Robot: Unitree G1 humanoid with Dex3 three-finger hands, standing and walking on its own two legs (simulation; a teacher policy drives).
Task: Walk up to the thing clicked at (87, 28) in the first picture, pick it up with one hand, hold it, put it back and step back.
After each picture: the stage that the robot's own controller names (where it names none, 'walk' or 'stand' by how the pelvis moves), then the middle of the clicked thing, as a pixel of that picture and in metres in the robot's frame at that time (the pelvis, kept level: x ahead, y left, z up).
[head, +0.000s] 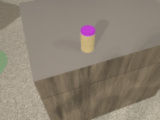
stand; (87, 39) +0.61 +0.00 -0.01
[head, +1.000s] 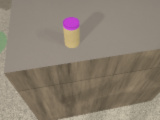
walk; (71, 33) +0.56 +0.08 +0.02
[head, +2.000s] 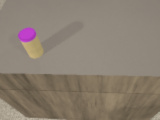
walk; (31, 43) +0.50 +0.26 +0.01
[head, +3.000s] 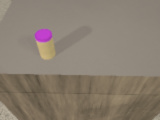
stand; (45, 44) +0.52 +0.17 +0.01
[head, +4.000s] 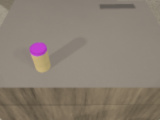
stand; (40, 57) +0.49 +0.19 -0.01
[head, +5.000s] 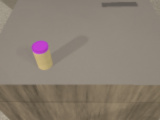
stand; (42, 55) +0.50 +0.20 -0.01
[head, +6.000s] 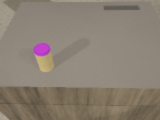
stand; (44, 58) +0.50 +0.19 -0.01
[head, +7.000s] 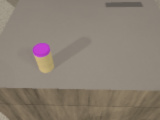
stand; (44, 58) +0.48 +0.19 -0.01
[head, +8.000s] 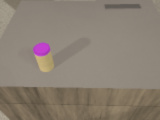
rise first; (44, 57) +0.49 +0.19 -0.01
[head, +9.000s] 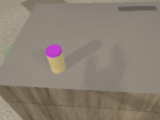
rise first; (56, 59) +0.48 +0.17 -0.01
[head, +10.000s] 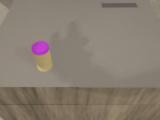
go down; (42, 56) +0.49 +0.16 +0.00
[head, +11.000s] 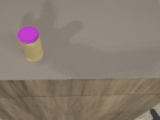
go down; (31, 45) +0.49 +0.16 +0.03
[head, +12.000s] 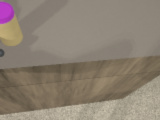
close in; (6, 25) +0.50 +0.18 +0.07
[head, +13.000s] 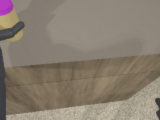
close; (7, 20) +0.53 +0.18 +0.08
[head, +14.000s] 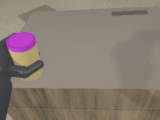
lift; (26, 57) +0.31 +0.17 +0.22
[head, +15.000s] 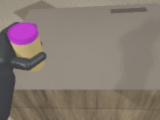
hold; (28, 48) +0.33 +0.16 +0.23
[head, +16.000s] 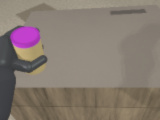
hold; (30, 51) +0.33 +0.15 +0.22
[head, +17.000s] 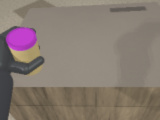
hold; (26, 53) +0.33 +0.16 +0.22
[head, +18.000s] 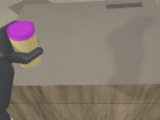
crouch; (26, 45) +0.37 +0.17 +0.20
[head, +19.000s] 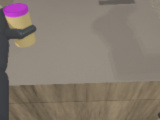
crouch; (21, 26) +0.46 +0.18 +0.19
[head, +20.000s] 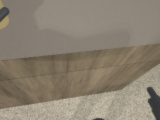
lower; out of the picture +0.55 +0.19 +0.09
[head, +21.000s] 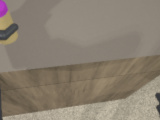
lower; (1, 23) +0.52 +0.19 +0.07
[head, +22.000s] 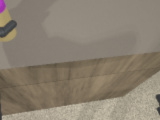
lower; out of the picture +0.53 +0.18 +0.07
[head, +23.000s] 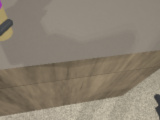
lower; out of the picture +0.53 +0.19 +0.08
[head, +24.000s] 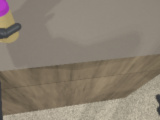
open; (2, 22) +0.52 +0.18 +0.07
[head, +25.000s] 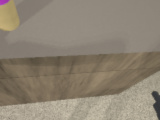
rise; (2, 8) +0.53 +0.18 +0.08
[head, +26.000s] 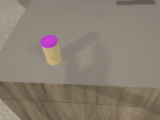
sink last; (51, 50) +0.51 +0.18 +0.03
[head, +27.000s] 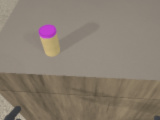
stand; (50, 41) +0.52 +0.17 +0.04
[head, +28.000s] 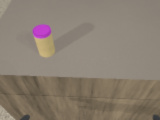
stand; (44, 41) +0.51 +0.18 +0.05
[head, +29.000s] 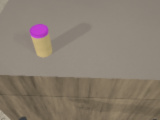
stand; (41, 41) +0.52 +0.18 +0.06
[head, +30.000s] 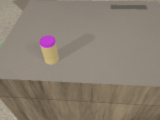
stand; (49, 50) +0.53 +0.18 +0.01
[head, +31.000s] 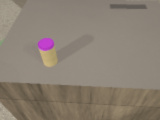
stand; (48, 52) +0.52 +0.18 -0.01
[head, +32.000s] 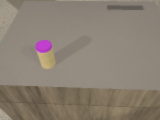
stand; (46, 54) +0.51 +0.19 -0.01
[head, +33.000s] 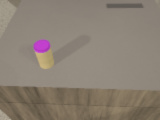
walk; (44, 54) +0.50 +0.19 -0.01
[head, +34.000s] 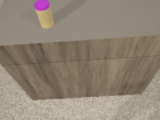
walk; (44, 14) +0.69 +0.22 +0.00
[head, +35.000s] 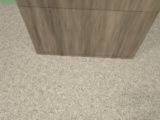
walk; out of the picture +1.06 +0.17 +0.02
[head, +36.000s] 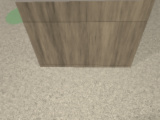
stand; out of the picture +1.13 +0.19 +0.01
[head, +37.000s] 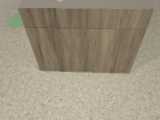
stand; out of the picture +1.12 +0.18 -0.01
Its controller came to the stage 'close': yes
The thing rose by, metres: 0.22
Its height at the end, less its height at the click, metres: +0.00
